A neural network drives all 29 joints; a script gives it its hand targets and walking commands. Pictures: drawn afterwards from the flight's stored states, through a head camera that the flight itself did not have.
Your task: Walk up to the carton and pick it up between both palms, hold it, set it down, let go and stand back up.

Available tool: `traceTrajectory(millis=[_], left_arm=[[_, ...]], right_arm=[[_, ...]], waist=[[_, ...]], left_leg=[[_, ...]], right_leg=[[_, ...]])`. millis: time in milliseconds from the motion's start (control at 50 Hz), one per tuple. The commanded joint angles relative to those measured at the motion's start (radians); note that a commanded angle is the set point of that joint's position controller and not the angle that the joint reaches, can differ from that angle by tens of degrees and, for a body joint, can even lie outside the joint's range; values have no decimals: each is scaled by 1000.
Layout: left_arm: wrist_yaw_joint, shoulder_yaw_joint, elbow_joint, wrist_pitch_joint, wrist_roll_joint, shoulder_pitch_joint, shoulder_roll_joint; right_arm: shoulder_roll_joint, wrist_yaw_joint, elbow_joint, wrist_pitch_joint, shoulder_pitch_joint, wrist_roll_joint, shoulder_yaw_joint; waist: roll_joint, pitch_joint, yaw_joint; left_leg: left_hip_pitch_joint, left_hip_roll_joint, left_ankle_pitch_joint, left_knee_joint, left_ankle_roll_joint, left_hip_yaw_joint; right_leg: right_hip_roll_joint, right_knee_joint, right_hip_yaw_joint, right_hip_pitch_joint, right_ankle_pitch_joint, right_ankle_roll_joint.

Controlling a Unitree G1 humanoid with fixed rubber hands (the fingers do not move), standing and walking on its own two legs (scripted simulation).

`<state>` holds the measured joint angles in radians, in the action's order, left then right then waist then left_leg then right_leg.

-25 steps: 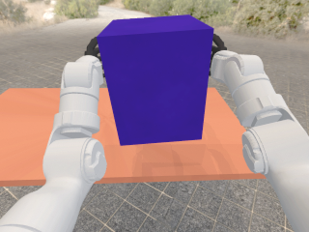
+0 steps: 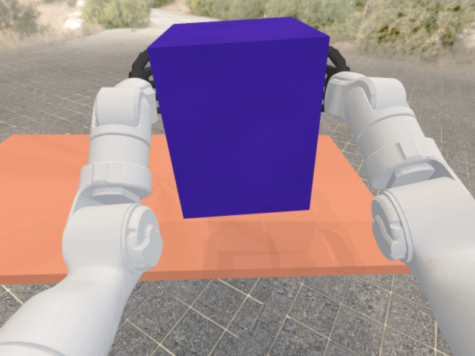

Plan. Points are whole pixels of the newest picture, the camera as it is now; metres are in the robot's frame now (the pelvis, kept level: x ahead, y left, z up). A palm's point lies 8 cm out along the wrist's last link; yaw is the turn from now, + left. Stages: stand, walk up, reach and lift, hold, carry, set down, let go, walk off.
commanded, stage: hold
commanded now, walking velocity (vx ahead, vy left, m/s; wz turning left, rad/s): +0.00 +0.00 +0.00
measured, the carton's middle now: (239, 114) +0.39 +0.00 +0.30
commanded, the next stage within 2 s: set down in 1.02 s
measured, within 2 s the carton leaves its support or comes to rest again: neither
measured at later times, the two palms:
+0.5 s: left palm (140, 97) +0.38 +0.15 +0.33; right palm (334, 93) +0.37 -0.14 +0.34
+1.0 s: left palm (143, 99) +0.38 +0.15 +0.33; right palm (334, 95) +0.37 -0.14 +0.34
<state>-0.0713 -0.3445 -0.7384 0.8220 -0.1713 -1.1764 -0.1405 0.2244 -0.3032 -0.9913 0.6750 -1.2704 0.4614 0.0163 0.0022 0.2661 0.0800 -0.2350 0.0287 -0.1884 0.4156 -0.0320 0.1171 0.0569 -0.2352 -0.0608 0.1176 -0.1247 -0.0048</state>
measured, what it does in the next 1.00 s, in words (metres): stands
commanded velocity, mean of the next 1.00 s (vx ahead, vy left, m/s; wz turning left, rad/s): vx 0.00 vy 0.00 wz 0.00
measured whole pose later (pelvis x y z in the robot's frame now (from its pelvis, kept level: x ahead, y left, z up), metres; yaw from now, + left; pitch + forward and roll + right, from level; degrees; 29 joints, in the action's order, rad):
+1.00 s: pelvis +0.00 +0.00 +0.00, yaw +0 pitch +0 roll -3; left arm -0.07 -0.33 -0.71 0.83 -0.17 -1.15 -0.13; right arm 0.23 -0.30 -0.98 0.68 -1.25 0.48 0.04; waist 0.00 0.26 0.08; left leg -0.23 0.03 -0.19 0.42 -0.03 0.12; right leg 0.06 -0.23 -0.06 0.11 -0.13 0.00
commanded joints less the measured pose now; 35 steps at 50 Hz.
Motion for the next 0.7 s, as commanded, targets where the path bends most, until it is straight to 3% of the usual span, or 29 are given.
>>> traceTrajectory(millis=[0,20,40,60,80,120,140,160,200,220,240,280,300,340,360,380,400,420,460,480,520,540,560,580,600,640,660,680], left_arm=[[145,226,172,-66,179,-760,666],[141,238,157,-47,149,-714,686],[146,244,161,-52,170,-734,678],[148,222,161,-53,159,-739,653],[143,224,183,-55,160,-726,659],[137,252,225,-64,168,-764,663],[142,283,203,-58,191,-741,682],[136,254,237,-62,182,-762,670],[139,261,170,-59,186,-765,662],[145,236,138,-53,166,-747,663],[145,210,117,-53,152,-739,652],[139,266,173,-64,189,-760,672],[138,248,154,-63,187,-735,677],[137,266,180,-58,190,-755,698],[139,278,177,-57,199,-740,715],[136,258,182,-56,177,-725,689],[134,258,194,-57,177,-717,700],[133,270,245,-56,178,-742,694],[141,230,165,-47,160,-724,658],[143,231,150,-53,158,-724,652],[140,223,192,-71,173,-786,651],[144,222,104,-58,156,-722,672],[145,231,108,-55,169,-729,674],[141,273,135,-74,186,-772,689],[138,301,194,-78,216,-773,706],[140,265,168,-64,198,-747,691],[143,261,170,-68,197,-786,689],[143,258,151,-63,180,-737,666]], right_arm=[[-640,143,374,-47,-850,177,88],[-619,145,369,-39,-845,187,92],[-634,146,378,-45,-843,173,90],[-638,145,368,-38,-839,176,95],[-647,147,389,-48,-844,189,111],[-640,153,346,-41,-823,172,87],[-651,147,428,-54,-870,180,108],[-651,149,413,-47,-857,199,122],[-643,148,422,-42,-880,181,102],[-644,146,353,-35,-827,158,69],[-644,152,359,-36,-851,160,80],[-676,156,426,-52,-878,182,110],[-676,154,447,-48,-891,192,123],[-661,144,425,-43,-863,186,96],[-645,141,477,-48,-892,191,102],[-660,140,451,-46,-898,196,123],[-658,144,446,-49,-860,189,126],[-649,147,422,-32,-829,200,107],[-649,150,402,-40,-845,199,113],[-661,150,421,-46,-867,175,109],[-680,146,383,-41,-850,165,90],[-656,148,362,-45,-886,157,81],[-637,151,337,-44,-852,147,57],[-675,160,374,-57,-883,160,83],[-658,155,382,-53,-837,156,65],[-633,151,349,-38,-841,175,75],[-640,147,369,-45,-856,166,71],[-639,145,412,-52,-870,177,95]], waist=[[-84,276,10],[-85,279,8],[-68,260,29],[-60,265,13],[-89,271,-10],[-77,288,17],[-65,300,29],[-83,328,6],[-43,270,14],[-77,231,28],[-49,211,-1],[-60,355,2],[-53,319,-12],[-68,316,30],[-80,331,26],[-78,311,1],[-57,324,12],[-98,305,10],[-77,263,-4],[-34,281,-9],[-41,286,9],[-63,225,-8],[-73,225,22],[-50,277,13],[-83,310,50],[-68,276,36],[-96,252,36],[-69,281,20]], left_leg=[[167,-51,260,-21,-40,-53],[167,-42,264,-13,-43,-39],[169,-44,257,-17,-45,-47],[162,-48,237,-23,-40,-51],[157,-51,250,-18,-35,-52],[165,-49,261,-12,-42,-47],[177,-49,261,-6,-39,-37],[177,-52,273,-1,-39,-45],[160,-52,207,-16,-25,-45],[154,-56,174,-32,-31,-48],[133,-55,148,-37,-23,-54],[167,-55,216,-12,-28,-57],[159,-54,255,-3,-30,-49],[189,-51,282,-6,-39,-43],[187,-48,272,-6,-38,-39],[168,-45,277,-11,-34,-41],[174,-51,292,-6,-40,-45],[174,-44,274,-10,-42,-36],[177,-51,225,-24,-40,-47],[154,-45,200,-23,-27,-53],[158,-48,199,-29,-27,-47],[138,-48,187,-29,-26,-49],[130,-51,144,-39,-35,-46],[150,-40,173,-29,-30,-46],[165,-47,210,-17,-47,-42],[166,-42,235,-20,-39,-36],[151,-49,204,-31,-37,-47],[158,-46,227,-19,-29,-47]], right_leg=[[32,3,19,-88,185,-9],[37,9,20,-91,173,0],[35,10,25,-91,179,-3],[34,13,26,-93,173,-6],[26,7,15,-78,161,-4],[34,7,19,-73,162,-4],[29,-1,15,-90,193,-6],[36,-5,18,-67,175,-5],[30,16,11,-52,138,-15],[18,23,13,-41,120,-13],[16,30,5,-28,79,-8],[21,10,21,-64,140,-6],[29,2,13,-74,180,-11],[38,6,22,-75,207,-10],[34,8,18,-80,198,-9],[35,5,24,-91,200,-8],[35,7,18,-101,211,-6],[30,1,14,-91,197,-5],[25,32,14,-61,130,-5],[26,21,13,-64,120,-10],[29,12,18,-49,120,-13],[24,21,13,-46,95,-6],[19,31,17,-35,56,1],[29,23,23,-43,88,1],[27,11,18,-41,141,-2],[36,11,22,-58,151,-2],[19,19,11,-64,136,-5],[25,12,14,-83,160,-5]])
